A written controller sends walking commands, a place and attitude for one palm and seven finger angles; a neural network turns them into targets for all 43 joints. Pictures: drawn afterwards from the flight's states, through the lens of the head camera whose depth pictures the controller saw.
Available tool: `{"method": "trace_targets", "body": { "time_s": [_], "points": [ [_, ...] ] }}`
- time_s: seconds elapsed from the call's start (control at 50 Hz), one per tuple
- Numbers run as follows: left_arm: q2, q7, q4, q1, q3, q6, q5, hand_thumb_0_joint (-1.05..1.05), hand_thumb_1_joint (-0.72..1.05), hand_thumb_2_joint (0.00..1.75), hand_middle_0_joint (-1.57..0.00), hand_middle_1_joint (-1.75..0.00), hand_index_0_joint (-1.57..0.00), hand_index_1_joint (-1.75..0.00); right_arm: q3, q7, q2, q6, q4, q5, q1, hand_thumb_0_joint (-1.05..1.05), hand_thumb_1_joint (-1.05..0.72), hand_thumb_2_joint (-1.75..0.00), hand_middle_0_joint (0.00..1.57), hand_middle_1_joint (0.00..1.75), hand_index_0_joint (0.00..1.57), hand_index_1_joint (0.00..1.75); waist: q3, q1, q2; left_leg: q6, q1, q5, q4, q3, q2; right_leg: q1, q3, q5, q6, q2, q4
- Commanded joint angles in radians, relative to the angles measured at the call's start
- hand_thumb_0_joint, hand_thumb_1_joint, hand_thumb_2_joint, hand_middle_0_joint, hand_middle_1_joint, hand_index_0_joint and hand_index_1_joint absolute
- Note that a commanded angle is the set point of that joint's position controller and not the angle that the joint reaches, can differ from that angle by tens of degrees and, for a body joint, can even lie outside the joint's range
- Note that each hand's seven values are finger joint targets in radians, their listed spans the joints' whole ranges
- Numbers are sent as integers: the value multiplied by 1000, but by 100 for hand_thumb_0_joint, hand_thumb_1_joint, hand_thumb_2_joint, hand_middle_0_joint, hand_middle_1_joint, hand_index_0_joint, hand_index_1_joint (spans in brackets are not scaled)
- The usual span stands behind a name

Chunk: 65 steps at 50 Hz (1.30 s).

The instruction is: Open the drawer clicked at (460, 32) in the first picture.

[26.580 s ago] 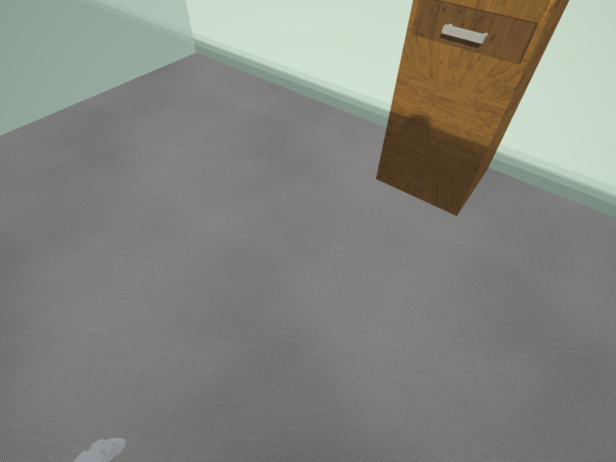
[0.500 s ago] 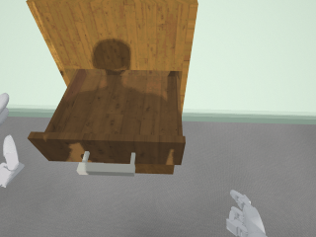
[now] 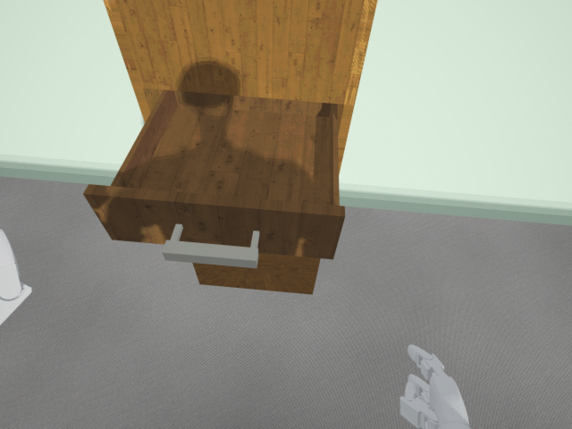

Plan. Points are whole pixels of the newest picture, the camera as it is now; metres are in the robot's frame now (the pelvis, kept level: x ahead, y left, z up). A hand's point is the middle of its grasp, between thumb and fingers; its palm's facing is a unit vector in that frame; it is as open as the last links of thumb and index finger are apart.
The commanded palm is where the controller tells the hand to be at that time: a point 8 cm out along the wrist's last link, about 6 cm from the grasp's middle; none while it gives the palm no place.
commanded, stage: step back with the hand held close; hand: left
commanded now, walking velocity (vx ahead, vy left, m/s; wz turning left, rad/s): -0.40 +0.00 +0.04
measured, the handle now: (214, 243) +0.37 +0.14 +0.02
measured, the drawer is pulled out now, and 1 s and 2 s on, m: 0.28 0.28 0.28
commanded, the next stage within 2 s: stop stepping back and stand still in 0.14 s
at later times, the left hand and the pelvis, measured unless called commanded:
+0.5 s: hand out of the picture +0.05 +0.23 +0.20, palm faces +0.45 -0.79 -0.41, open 7.4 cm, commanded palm -0.01 +0.27 +0.21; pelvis -0.13 -0.02 +0.00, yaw +3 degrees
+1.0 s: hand out of the picture +0.00 +0.21 +0.20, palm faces +0.39 -0.78 -0.49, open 7.4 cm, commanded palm -0.06 +0.25 +0.21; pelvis -0.18 -0.03 +0.01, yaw +2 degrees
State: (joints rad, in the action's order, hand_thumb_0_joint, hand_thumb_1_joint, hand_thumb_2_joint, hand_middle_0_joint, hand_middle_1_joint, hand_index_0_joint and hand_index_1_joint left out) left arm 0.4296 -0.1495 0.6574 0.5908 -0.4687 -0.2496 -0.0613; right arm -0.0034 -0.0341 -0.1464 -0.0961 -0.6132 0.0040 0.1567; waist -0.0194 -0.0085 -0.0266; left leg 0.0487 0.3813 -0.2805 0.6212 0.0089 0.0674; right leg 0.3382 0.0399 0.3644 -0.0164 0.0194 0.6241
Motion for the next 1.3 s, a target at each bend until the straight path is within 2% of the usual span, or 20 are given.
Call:
{"method": "trace_targets", "body": {
  "time_s": [0.0,0.04,0.08,0.24,0.3,0.36,0.4,0.48,0.52,0.56,0.58,0.74,0.8,0.84,0.9,0.96,1.04,1.18,1.24,1.28],
  "points": [
    [119,9,195,-30,-40,-68,5,0,90,90,-20,-30,-20,-30,-58,7,-182,-42,107,-5,-33,0,-90,-90,20,30,20,30,187,19,74,-75,-89,513,5,-49,113,-160,-65,-558,18,-105,-200],
    [133,9,175,5,-43,-59,-15,0,90,90,-20,-30,-20,-30,-74,6,-161,-33,157,-30,-52,0,-90,-90,20,30,20,30,255,17,-211,-18,70,-174,294,19,-82,-196,-310,-786,-80,-349,-234],
    [164,-4,166,69,-72,-51,-22,0,90,90,-20,-30,-20,-30,-56,-4,-139,-11,164,-24,-83,0,-90,-90,20,30,20,30,247,4,-125,-19,129,-249,525,-116,-70,-135,-305,-475,-120,-404,-285],
    [142,-37,218,16,-46,-35,1,0,90,90,-20,-30,-20,-30,-23,-43,-154,31,152,-3,-20,0,-90,-90,20,30,20,30,163,44,-50,-55,-159,-2,-226,37,-61,-62,-145,-236,-45,-209,-216],
    [148,-47,267,-29,-44,-49,10,0,90,90,-20,-30,-20,-30,-53,-38,-181,-17,175,1,-10,0,-90,-90,20,30,20,30,101,35,306,-200,-138,250,-348,-277,284,90,-33,136,34,-11,232],
    [147,-41,257,6,-75,-27,3,0,90,90,-20,-30,-20,-30,-55,-12,-152,-46,155,-1,-5,0,-90,-90,20,30,20,30,73,45,272,-214,-29,184,-303,-203,226,107,-92,94,37,-7,476],
    [145,-38,294,-20,-63,-25,8,0,90,90,-20,-30,-20,-30,-56,8,-158,-56,146,-17,-16,0,-90,-90,20,30,20,30,61,26,219,-181,-36,113,-273,-80,163,55,-35,48,47,-8,335],
    [112,-39,185,-12,-35,-19,22,0,90,90,-20,-30,-20,-30,-26,5,-167,-46,146,-21,-35,0,-90,-90,20,30,20,30,-9,20,204,-129,153,-274,-254,-106,105,-235,13,-37,36,-12,-130],
    [134,-34,160,-62,-41,-25,30,0,90,90,-20,-30,-20,-30,-30,1,-166,-35,142,-19,-37,0,-90,-90,20,30,20,30,-10,29,28,-94,122,-280,-53,-45,3,-190,-124,23,-15,-95,-308],
    [139,-31,153,-112,-32,-12,18,0,90,90,-20,-30,-20,-30,-54,0,-173,-24,140,-24,-16,0,-90,-90,20,30,20,30,8,33,-176,-70,96,-193,295,1,-90,-58,-458,292,-125,-311,-485],
    [123,-24,152,-101,-17,-14,17,0,90,90,-20,-30,-20,-30,-64,2,-179,-18,139,-21,-20,0,-90,-90,20,30,20,30,-18,31,-169,-68,90,-138,402,-30,-89,-9,-467,281,-126,-329,-517],
    [116,-44,140,-7,-3,-29,36,0,90,90,-20,-30,-20,-30,-24,-30,-152,-26,139,-12,-10,0,-90,-90,20,30,20,30,27,39,-9,-108,-194,-120,-215,39,-66,70,-181,288,-82,-170,-317],
    [142,-47,247,-56,-19,-53,42,0,90,90,-20,-30,-20,-30,-43,-25,-180,-61,157,5,-1,0,-90,-90,20,30,20,30,47,44,327,-236,-257,-78,-391,-381,234,176,5,143,10,29,242],
    [165,-40,222,-8,-55,-39,33,0,90,90,-20,-30,-20,-30,-39,-18,-152,-75,130,0,1,0,-90,-90,20,30,20,30,52,40,235,-263,-181,-34,-380,-357,224,187,-49,122,16,-5,391],
    [152,-39,242,56,-57,-22,25,0,90,90,-20,-30,-20,-30,-40,-4,-162,-77,125,-14,-6,0,-90,-90,20,30,20,30,44,19,215,-207,-134,132,-296,-144,147,55,16,53,25,-19,166],
    [137,-31,163,48,-56,-25,22,0,90,90,-20,-30,-20,-30,-31,-4,-171,-64,122,-15,-24,0,-90,-90,20,30,20,30,14,14,170,-162,35,38,-212,-108,115,-214,37,-54,21,-13,-159],
    [153,-29,98,-46,-67,-30,16,0,90,90,-20,-30,-20,-30,-60,-4,-166,-35,131,-21,-4,0,-90,-90,20,30,20,30,30,30,-147,-71,144,-207,255,-3,-62,-193,-502,185,-153,-351,-462],
    [116,-35,145,6,-20,-31,24,0,90,90,-20,-30,-20,-30,-27,-17,-142,-15,138,-11,-31,0,-90,-90,20,30,20,30,34,35,-58,-82,-160,-15,-122,35,-57,-42,-190,71,-90,-213,-379],
    [114,-36,238,-20,-1,-45,21,0,90,90,-20,-30,-20,-30,-37,-26,-181,-36,154,0,-35,0,-90,-90,20,30,20,30,4,19,174,-132,-162,21,-322,-170,77,-68,-103,-33,-7,-74,-200],
    [141,-37,248,4,-29,-49,18,0,90,90,-20,-30,-20,-30,-37,-21,-181,-50,158,-15,-36,0,-90,-90,20,30,20,30,61,4,167,-137,-102,110,-304,-183,115,-169,-59,-147,28,-41,-148]
  ]
}}
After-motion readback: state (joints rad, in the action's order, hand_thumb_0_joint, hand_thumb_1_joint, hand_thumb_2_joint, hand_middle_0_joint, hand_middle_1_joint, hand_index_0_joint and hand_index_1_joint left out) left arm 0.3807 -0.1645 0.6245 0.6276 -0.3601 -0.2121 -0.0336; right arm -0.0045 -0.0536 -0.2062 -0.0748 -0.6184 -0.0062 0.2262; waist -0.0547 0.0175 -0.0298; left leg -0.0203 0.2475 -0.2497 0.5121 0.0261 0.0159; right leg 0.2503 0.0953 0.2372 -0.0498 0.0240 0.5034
